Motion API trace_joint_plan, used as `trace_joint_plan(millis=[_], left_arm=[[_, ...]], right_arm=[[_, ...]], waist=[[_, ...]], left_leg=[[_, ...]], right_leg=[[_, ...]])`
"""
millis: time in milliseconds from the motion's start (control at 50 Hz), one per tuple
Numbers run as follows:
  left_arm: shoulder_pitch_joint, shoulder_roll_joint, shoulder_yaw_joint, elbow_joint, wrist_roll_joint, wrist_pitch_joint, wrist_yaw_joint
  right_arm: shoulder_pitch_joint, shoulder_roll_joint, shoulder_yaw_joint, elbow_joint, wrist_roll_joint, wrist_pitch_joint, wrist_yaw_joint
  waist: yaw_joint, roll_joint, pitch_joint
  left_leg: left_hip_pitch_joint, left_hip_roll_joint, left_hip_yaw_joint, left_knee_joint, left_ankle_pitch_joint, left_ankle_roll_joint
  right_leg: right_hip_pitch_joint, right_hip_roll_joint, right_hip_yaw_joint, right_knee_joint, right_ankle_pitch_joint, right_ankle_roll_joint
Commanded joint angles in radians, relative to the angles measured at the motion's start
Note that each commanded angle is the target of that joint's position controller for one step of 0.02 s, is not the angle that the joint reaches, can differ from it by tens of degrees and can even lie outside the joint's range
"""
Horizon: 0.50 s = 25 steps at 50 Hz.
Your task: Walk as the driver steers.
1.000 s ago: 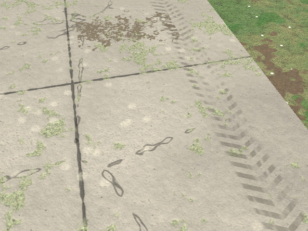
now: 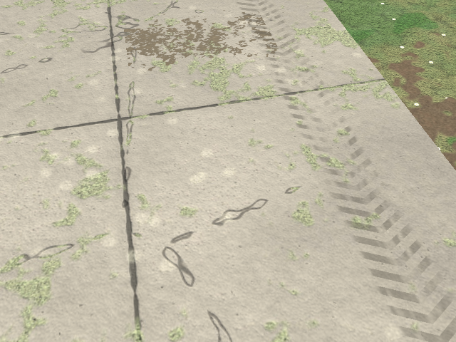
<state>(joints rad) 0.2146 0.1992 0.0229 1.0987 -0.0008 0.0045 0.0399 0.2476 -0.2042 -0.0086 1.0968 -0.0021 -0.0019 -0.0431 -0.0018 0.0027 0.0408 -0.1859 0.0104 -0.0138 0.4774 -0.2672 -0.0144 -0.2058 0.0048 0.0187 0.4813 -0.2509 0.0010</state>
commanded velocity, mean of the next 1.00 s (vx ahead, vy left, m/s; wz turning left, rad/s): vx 0.20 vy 0.00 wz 0.00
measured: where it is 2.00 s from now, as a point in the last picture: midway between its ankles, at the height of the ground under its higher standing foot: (225, 254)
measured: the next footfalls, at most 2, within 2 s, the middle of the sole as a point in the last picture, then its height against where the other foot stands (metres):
right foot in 1.10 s outside the picture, level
left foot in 1.64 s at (184, 275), level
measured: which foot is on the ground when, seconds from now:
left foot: down 0.00-1.00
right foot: down 0.00-0.74, up 0.76-1.00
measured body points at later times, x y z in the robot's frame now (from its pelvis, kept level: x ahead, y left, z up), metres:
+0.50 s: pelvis +0.01 +0.00 +0.00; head +0.01 +0.00 +0.45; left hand +0.01 +0.24 -0.16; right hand +0.00 -0.24 -0.16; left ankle -0.01 +0.13 -0.74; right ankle +0.00 -0.12 -0.74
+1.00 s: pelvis +0.18 +0.02 -0.01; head +0.21 +0.03 +0.44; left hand +0.40 +0.25 -0.11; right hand +0.06 -0.20 -0.14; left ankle +0.00 +0.13 -0.74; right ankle +0.37 -0.10 -0.69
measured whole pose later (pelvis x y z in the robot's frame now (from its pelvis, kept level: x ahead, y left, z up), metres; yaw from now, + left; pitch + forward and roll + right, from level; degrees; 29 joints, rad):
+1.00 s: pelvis +0.18 +0.02 -0.01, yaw +1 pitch +3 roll +0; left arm -0.01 0.23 0.03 0.84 -0.03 -0.11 -0.03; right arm 0.56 -0.16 0.00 1.08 0.01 -0.09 -0.02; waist -0.07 -0.02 0.01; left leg 0.16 -0.02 -0.02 0.15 -0.36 0.03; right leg -0.72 -0.04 -0.06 0.75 -0.03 -0.04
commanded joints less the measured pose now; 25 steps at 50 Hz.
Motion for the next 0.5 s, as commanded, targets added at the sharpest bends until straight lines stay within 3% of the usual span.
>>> trace_joint_plan(millis=[20, 380, 400, 420, 460, 500], left_arm=[[0.037, 0.098, 0.013, -0.016, 0.0, -0.006, 0.003], [0.078, 0.079, 0.005, 0.002, -0.002, -0.006, 0.006], [0.098, 0.067, 0.002, 0.013, -0.001, -0.005, 0.006], [0.104, 0.076, 0.006, 0.015, -0.007, -0.003, 0.009], [0.102, 0.099, 0.015, 0.003, -0.015, -0.008, 0.012], [0.109, 0.091, 0.016, -0.009, -0.021, -0.032, 0.006]], right_arm=[[0.052, -0.095, -0.014, -0.017, 0.0, -0.006, -0.003], [0.101, -0.073, -0.012, -0.011, 0.002, -0.007, -0.004], [0.122, -0.06, -0.009, 0.0, 0.002, -0.005, -0.005], [0.127, -0.067, -0.013, 0.002, 0.008, -0.003, -0.007], [0.116, -0.089, -0.022, -0.015, 0.014, -0.007, -0.012], [0.12, -0.078, -0.022, -0.029, 0.021, -0.03, -0.006]], waist=[[0.001, -0.003, 0.006], [0.002, -0.001, 0.017], [0.002, -0.001, -0.009], [0.003, -0.003, 0.005], [0.004, -0.005, 0.084], [0.005, -0.01, 0.125]], left_leg=[[-0.041, 0.009, -0.004, -0.085, 0.104, 0.017], [-0.05, 0.005, -0.005, -0.082, 0.103, 0.021], [-0.04, -0.006, 0.007, -0.084, 0.007, 0.023], [-0.058, -0.023, 0.019, -0.07, -0.147, 0.034], [-0.145, -0.018, -0.002, -0.055, -0.422, 0.07], [-0.187, 0.013, -0.046, -0.047, -0.444, 0.098]], right_leg=[[0.004, -0.02, 0.017, -0.083, 0.115, -0.019], [-0.007, -0.018, 0.011, -0.079, 0.108, -0.017], [0.003, -0.008, 0.0, -0.082, 0.007, -0.019], [-0.016, 0.008, -0.011, -0.071, -0.157, -0.029], [-0.108, 0.001, 0.012, -0.065, -0.446, -0.064], [-0.141, -0.035, 0.064, -0.066, -0.474, -0.094]])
